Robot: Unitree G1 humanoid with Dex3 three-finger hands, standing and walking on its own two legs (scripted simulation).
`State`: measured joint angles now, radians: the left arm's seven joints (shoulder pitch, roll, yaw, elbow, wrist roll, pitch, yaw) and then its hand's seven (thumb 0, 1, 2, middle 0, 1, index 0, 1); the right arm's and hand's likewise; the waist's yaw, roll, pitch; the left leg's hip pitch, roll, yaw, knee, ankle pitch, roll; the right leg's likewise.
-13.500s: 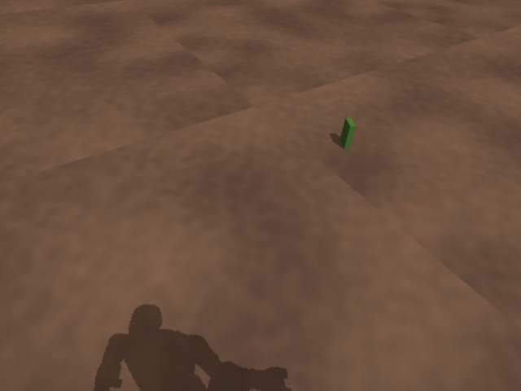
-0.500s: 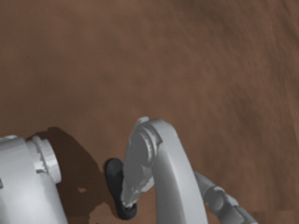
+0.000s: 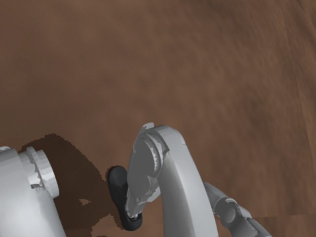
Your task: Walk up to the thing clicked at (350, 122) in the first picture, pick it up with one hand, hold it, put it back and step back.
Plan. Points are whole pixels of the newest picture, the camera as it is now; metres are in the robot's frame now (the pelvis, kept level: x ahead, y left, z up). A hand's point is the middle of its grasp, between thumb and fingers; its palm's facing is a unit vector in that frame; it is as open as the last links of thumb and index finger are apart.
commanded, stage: close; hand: left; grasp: from the side
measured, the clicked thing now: out of the picture +0.45 +0.37 -0.19
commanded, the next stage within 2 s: settle in 0.84 s
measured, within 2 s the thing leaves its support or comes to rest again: leaves its support in 1.20 s
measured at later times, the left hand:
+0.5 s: hand out of the picture +0.43 +0.37 -0.16, palm faces +0.58 -0.81 -0.03, open 12.5 cm
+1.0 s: hand out of the picture +0.43 +0.37 -0.16, palm faces +0.56 -0.82 -0.03, open 12.6 cm
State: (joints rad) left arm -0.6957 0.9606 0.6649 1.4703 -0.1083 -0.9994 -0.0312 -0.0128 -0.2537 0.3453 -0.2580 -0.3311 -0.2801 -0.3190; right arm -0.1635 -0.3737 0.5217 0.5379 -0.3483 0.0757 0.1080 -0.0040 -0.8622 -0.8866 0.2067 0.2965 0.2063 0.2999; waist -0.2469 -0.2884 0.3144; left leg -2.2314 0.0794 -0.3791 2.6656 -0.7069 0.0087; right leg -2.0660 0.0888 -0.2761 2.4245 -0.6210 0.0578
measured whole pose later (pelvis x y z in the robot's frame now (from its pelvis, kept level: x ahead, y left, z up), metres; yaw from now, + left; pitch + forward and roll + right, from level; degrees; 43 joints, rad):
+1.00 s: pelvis +0.00 +0.00 +0.00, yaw +0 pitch +13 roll -17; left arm -0.71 0.96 0.67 1.45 -0.08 -0.97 -0.01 -0.05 -0.61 0.80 -0.55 -0.91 -0.60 -0.92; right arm -0.16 -0.37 0.52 0.54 -0.35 0.08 0.11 0.00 -0.87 -0.89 0.21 0.30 0.21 0.30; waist -0.25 -0.28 0.32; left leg -2.23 0.08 -0.38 2.65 -0.71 0.00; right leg -2.06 0.09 -0.28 2.41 -0.63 0.05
